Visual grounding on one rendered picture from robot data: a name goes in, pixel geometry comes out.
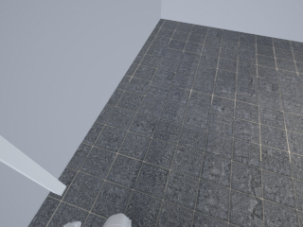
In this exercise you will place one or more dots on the robot left thigh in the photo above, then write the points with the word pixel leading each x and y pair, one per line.
pixel 118 220

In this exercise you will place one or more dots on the panel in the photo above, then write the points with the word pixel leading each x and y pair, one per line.
pixel 16 159

